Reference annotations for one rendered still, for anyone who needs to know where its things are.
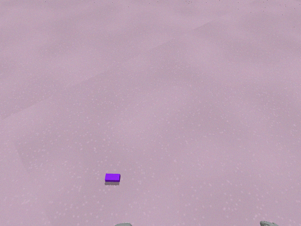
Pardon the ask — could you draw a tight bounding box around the small box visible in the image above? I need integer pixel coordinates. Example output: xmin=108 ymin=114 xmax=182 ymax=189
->
xmin=105 ymin=174 xmax=120 ymax=182

